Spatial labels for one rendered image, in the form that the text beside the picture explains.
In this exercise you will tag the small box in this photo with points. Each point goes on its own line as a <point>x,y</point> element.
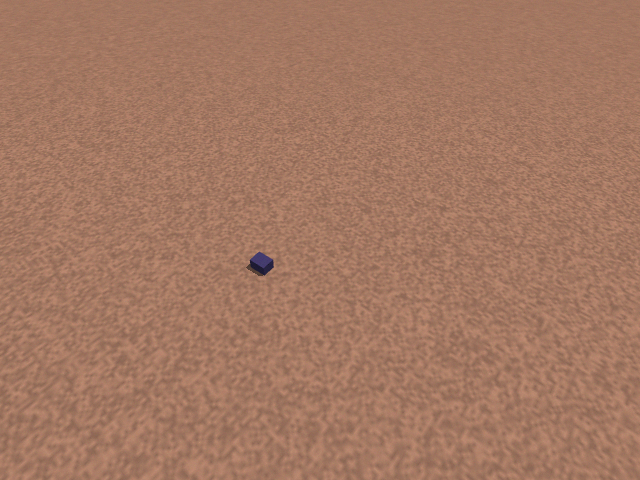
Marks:
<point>261,263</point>

